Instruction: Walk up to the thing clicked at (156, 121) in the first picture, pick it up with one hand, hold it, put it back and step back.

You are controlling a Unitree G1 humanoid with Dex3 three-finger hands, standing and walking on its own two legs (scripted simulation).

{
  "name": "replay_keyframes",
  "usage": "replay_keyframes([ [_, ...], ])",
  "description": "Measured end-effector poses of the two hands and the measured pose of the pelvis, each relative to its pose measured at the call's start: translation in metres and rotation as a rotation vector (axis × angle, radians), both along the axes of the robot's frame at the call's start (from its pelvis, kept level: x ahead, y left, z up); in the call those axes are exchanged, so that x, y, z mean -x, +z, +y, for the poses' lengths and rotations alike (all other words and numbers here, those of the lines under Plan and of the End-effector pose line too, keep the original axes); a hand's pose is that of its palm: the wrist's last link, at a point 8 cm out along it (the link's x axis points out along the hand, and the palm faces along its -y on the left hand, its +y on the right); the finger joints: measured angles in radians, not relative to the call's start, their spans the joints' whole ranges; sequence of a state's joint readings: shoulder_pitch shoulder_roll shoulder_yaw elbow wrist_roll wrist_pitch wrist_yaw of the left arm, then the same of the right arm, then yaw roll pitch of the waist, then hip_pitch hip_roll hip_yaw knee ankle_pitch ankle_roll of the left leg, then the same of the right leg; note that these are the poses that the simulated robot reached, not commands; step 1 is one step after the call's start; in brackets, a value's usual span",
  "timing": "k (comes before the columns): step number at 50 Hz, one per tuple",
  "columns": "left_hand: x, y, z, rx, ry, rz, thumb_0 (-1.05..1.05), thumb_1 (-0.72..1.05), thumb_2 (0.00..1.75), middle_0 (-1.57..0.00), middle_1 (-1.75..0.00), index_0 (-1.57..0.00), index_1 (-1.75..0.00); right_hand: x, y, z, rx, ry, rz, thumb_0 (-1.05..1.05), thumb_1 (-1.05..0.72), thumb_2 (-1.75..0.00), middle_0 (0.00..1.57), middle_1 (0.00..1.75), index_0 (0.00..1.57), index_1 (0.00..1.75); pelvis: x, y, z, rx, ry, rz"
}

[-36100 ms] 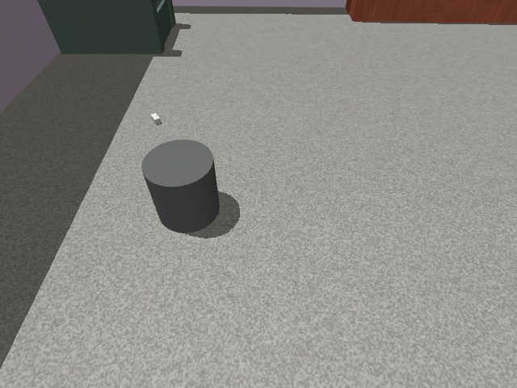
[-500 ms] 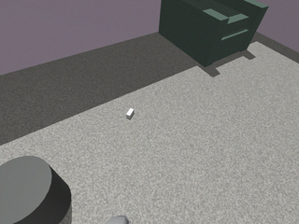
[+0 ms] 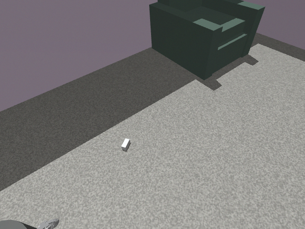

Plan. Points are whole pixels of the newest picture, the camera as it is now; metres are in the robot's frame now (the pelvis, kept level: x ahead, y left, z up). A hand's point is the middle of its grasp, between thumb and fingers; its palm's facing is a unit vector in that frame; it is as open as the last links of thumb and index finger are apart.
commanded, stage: walk up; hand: left
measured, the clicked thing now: (125, 144) +0.82 +0.31 -0.74
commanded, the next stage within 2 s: none
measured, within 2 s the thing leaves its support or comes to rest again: neither
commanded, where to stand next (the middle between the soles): +0.40 +0.02 m, yaw +1 degrees
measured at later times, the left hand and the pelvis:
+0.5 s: hand (65, 207) +0.21 +0.31 -0.14, palm faces -0.04 -0.94 -0.34, open 7.4 cm; pelvis +0.17 +0.03 +0.01, yaw +1 degrees
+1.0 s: hand (88, 161) +0.36 +0.27 -0.12, palm faces -0.03 -0.90 -0.44, open 7.3 cm; pelvis +0.29 -0.01 +0.00, yaw +0 degrees
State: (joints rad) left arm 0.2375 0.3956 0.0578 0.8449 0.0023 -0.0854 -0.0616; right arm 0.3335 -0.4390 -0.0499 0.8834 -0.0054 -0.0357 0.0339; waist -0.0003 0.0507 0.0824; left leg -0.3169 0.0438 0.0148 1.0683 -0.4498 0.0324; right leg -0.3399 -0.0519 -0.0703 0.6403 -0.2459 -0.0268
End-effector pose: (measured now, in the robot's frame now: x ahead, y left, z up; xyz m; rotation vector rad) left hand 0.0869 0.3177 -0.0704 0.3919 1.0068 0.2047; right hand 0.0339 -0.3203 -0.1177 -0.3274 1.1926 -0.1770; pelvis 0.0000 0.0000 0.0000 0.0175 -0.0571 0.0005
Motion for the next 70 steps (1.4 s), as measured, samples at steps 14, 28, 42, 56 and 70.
replay_keyframes([
  [14, -0.03, -0.015, 0.018, 0.038, 0.078, 0.139, 0.01, 0.9, 0.9, -0.21, -0.3, -0.21, -0.3, -0.138, 0.027, 0.014, 0.023, 0.089, -0.035, 0.0, -0.9, -0.9, 0.2, 0.3, 0.2, 0.3, -0.099, 0.008, 0.012, 0.037, 0.019, 0.029],
  [28, -0.151, -0.031, 0.029, 0.069, 0.029, 0.171, 0.01, 0.91, 0.9, -0.21, -0.3, -0.2, -0.3, -0.215, 0.046, 0.033, 0.065, 0.043, -0.094, 0.0, -0.9, -0.9, 0.2, 0.3, 0.2, 0.3, -0.191, 0.011, 0.028, 0.006, 0.003, 0.01],
  [42, -0.259, -0.004, -0.013, -0.02, 0.015, 0.054, 0.01, 0.91, 0.9, -0.21, -0.3, -0.21, -0.3, -0.282, -0.004, -0.005, -0.005, 0.007, 0.01, 0.0, -0.9, -0.9, 0.2, 0.3, 0.2, 0.3, -0.269, 0.001, -0.01, -0.005, 0.005, 0.003],
  [56, -0.283, -0.037, 0.004, 0.015, 0.068, 0.128, 0.01, 0.91, 0.9, -0.21, -0.3, -0.21, -0.3, -0.337, -0.002, 0.018, 0.024, 0.012, 0.002, 0.0, -0.9, -0.9, 0.2, 0.3, 0.2, 0.3, -0.299, -0.007, 0.008, 0.009, 0.004, 0.007],
  [70, -0.285, -0.038, -0.001, 0.076, 0.1, 0.185, 0.01, 0.91, 0.9, -0.21, -0.3, -0.21, -0.3, -0.383, 0.017, 0.04, -0.002, 0.045, -0.031, 0.0, -0.9, -0.9, 0.2, 0.3, 0.2, 0.3, -0.311, 0.011, 0.013, 0.028, 0.016, 0.012],
])
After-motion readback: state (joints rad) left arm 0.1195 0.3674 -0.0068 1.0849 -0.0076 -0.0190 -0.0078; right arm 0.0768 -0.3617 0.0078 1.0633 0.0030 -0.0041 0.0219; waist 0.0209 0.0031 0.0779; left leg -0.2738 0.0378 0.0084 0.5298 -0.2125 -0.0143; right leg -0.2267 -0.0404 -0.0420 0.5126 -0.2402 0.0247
